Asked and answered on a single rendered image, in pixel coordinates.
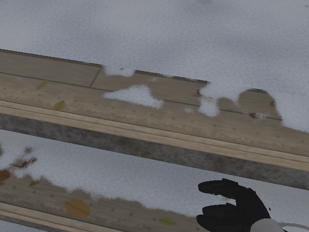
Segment stairs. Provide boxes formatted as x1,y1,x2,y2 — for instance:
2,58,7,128
0,113,309,232

